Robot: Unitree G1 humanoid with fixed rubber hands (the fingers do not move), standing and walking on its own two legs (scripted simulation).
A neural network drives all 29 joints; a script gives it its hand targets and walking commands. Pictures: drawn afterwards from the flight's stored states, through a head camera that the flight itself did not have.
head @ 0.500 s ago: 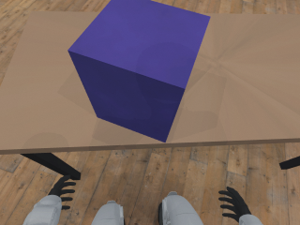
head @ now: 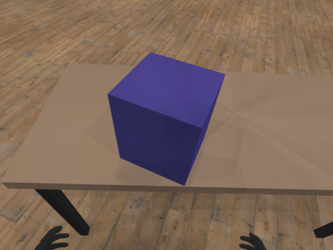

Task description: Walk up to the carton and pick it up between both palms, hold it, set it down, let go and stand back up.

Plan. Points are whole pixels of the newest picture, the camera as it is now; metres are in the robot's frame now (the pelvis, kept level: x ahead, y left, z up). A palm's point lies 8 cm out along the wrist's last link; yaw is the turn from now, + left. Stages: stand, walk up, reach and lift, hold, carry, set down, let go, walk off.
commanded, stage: reach and lift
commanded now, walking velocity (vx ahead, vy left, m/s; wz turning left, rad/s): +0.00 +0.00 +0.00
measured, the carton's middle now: (167, 120) +0.45 +0.02 +0.06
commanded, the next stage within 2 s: none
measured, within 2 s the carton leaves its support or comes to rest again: neither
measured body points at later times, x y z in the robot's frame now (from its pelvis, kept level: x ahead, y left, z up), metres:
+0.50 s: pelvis +0.03 +0.04 +0.01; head +0.04 +0.06 +0.46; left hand +0.18 +0.29 -0.04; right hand +0.18 -0.18 -0.03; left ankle +0.01 +0.14 -0.72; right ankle +0.06 -0.11 -0.72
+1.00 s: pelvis +0.08 +0.07 +0.02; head +0.10 +0.09 +0.46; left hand +0.24 +0.30 +0.02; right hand +0.22 -0.16 +0.01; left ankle +0.01 +0.14 -0.72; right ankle +0.06 -0.11 -0.72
